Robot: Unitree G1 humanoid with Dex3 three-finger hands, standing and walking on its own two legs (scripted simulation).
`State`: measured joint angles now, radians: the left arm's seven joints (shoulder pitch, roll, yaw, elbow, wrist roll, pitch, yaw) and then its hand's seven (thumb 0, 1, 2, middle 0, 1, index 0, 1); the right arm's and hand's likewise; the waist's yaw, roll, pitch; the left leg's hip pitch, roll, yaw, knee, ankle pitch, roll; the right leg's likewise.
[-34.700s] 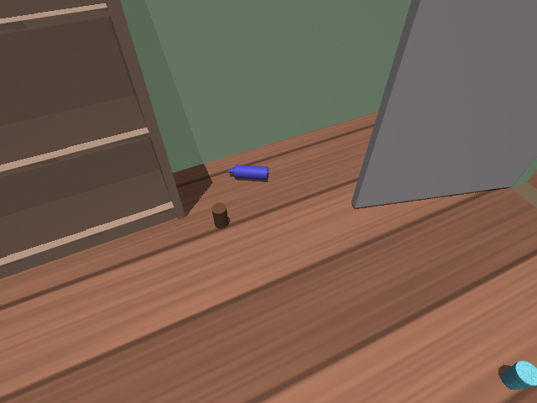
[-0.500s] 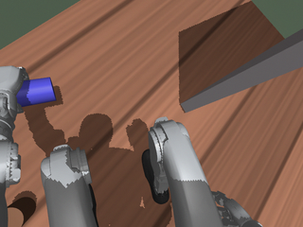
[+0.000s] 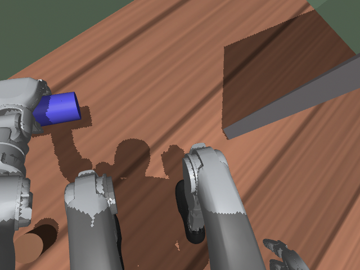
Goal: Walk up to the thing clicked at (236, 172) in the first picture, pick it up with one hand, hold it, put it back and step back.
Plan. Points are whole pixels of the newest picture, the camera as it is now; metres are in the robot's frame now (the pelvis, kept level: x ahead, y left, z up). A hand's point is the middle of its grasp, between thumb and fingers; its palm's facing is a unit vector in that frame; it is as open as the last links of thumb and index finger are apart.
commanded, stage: lift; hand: left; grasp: from above
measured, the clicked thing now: (30, 113) +0.49 +0.25 -0.19
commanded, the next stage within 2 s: hold in 1.48 s
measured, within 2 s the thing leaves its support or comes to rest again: neither
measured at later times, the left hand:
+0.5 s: hand out of the picture +0.41 +0.25 -0.02, palm faces -0.46 -0.08 -0.88, open 9.7 cm
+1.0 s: hand out of the picture +0.36 +0.23 +0.18, palm faces -0.50 -0.10 -0.86, open 9.8 cm
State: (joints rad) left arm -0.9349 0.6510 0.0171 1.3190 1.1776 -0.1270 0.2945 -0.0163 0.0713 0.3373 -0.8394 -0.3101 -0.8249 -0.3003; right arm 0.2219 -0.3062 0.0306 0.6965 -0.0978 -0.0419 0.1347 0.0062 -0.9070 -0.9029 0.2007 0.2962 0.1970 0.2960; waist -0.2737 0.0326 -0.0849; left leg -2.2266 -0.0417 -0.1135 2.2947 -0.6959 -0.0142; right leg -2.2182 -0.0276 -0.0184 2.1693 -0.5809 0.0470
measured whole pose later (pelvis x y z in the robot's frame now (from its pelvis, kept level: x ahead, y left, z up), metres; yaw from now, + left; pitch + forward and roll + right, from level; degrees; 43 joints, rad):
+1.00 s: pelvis +0.03 +0.00 +0.27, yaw +3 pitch +20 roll -1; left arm -0.33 0.44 -0.16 0.74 0.97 0.00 0.06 -0.01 0.01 0.49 -0.82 -0.34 -0.78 -0.38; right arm 0.23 -0.24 -0.02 0.68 0.04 0.03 -0.06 0.01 -0.90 -0.90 0.20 0.30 0.20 0.30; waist -0.09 0.04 -0.16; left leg -1.15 0.02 -0.03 1.36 -0.56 -0.01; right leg -1.18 -0.02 0.01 1.30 -0.47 0.03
